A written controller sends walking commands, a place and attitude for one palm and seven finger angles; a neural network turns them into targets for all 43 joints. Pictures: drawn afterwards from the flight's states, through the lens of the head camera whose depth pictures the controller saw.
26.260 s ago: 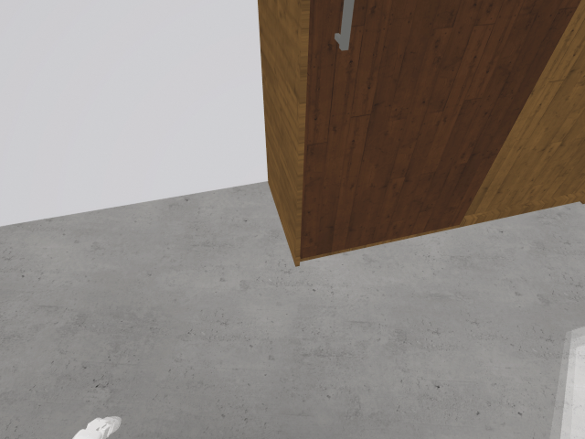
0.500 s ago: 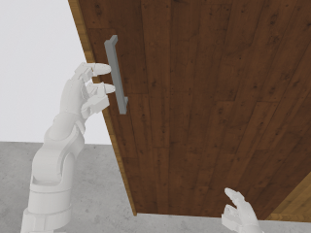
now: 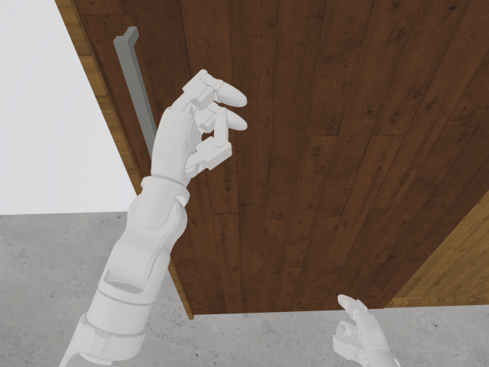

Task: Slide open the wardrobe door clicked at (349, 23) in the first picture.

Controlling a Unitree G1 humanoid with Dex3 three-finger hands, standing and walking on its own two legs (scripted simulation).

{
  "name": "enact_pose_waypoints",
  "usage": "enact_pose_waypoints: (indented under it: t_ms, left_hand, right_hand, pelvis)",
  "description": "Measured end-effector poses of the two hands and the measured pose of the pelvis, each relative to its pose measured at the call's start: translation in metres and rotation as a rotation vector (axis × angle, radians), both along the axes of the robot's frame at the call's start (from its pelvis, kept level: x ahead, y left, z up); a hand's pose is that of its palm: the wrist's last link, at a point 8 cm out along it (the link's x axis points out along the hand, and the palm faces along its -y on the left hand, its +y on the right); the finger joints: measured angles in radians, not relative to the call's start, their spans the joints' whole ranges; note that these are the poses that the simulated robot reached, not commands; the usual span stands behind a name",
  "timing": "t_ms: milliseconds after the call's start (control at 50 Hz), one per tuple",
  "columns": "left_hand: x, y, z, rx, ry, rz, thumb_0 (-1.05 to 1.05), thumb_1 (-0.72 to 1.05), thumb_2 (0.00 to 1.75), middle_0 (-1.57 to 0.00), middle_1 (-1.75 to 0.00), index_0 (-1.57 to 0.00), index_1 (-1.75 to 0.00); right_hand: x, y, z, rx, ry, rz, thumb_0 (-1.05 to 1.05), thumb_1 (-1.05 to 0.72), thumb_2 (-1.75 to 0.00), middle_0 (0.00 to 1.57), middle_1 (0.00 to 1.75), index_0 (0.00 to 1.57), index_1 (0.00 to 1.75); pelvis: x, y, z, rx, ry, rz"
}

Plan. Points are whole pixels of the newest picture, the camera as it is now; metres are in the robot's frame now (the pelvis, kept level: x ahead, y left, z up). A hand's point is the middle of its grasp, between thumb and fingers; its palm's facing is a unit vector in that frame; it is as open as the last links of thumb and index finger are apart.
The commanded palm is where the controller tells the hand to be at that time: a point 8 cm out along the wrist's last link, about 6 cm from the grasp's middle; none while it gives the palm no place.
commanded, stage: stop walking and hold the door there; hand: left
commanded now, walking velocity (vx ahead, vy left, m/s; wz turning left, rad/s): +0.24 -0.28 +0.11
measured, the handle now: (146, 102) +0.42 +0.17 +0.24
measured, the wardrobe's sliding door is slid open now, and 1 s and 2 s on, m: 0.00 0.00 0.00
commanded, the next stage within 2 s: loosen the grip on the handle in 1.70 s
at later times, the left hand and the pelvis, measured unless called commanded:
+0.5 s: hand (274, 133) +0.39 -0.02 +0.21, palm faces -0.22 -0.92 -0.31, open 4.6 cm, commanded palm +0.39 +0.07 +0.24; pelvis +0.05 -0.06 +0.02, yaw -1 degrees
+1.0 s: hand (262, 112) +0.39 +0.00 +0.25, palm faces -0.15 -0.96 -0.24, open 4.6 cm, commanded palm +0.39 +0.05 +0.24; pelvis +0.05 -0.06 +0.00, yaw -2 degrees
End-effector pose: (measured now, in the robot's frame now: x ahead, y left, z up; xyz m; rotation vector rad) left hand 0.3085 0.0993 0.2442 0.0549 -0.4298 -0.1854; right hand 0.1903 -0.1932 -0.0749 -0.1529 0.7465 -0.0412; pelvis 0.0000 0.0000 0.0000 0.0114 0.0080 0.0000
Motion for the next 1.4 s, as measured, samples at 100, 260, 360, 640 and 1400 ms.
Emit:
enact_pose_waypoints:
  t_ms: [100,260,360,640,1400]
  left_hand:
    - [0.02,-0.056,-0.009,0.048,-0.042,-0.114,0.01,0.9,0.9,-0.45,-1.41,-0.45,-1.4]
    - [0.072,-0.075,-0.026,0.116,-0.013,-0.069,0.01,0.89,0.89,-0.46,-1.41,-0.46,-1.4]
    - [0.075,-0.064,-0.024,0.197,-0.066,-0.079,0.01,0.89,0.89,-0.66,-1.4,-0.46,-1.4]
    - [0.084,-0.054,-0.025,0.191,-0.145,-0.124,0.01,0.89,0.9,-0.86,-1.41,-0.46,-1.4]
    - [0.052,-0.027,0.001,-0.01,-0.156,0.141,0.01,0.89,0.9,-0.48,-1.41,-0.46,-1.4]
  right_hand:
    - [-0.029,-0.028,-0.033,0.019,0.15,-0.065,0.01,-0.9,-0.9,0.2,0.3,0.2,0.3]
    - [-0.042,-0.076,-0.048,0.021,0.294,-0.163,0.01,-0.91,-0.9,0.2,0.3,0.2,0.3]
    - [-0.018,-0.093,-0.04,-0.005,0.263,-0.15,0.01,-0.91,-0.9,0.2,0.3,0.19,0.3]
    - [0.089,-0.079,0.003,-0.02,0.013,-0.039,0.01,-0.91,-0.9,0.2,0.3,0.2,0.3]
    - [0.001,-0.153,0.018,-0.157,0.008,-0.167,0.01,-0.91,-0.9,0.2,0.3,0.19,0.3]
  pelvis:
    - [0.009,-0.019,-0.004,-0.001,0.004,0.007]
    - [0.029,-0.045,0.006,0.039,-0.013,-0.003]
    - [0.04,-0.056,0.013,0.07,-0.01,-0.006]
    - [0.058,-0.054,0.012,0.066,0.028,-0.04]
    - [0.033,-0.081,0.009,-0.009,-0.042,-0.03]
